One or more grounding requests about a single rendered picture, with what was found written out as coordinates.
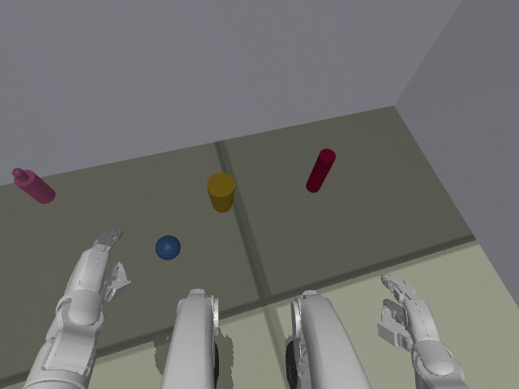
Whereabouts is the right robot hand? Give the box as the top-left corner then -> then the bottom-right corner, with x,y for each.
377,273 -> 442,352

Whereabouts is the left robot hand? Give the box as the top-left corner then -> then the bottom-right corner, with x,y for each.
64,228 -> 131,302

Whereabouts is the right robot arm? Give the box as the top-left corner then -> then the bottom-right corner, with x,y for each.
411,340 -> 470,389

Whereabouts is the left robot arm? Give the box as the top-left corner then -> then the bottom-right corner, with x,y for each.
23,289 -> 105,389

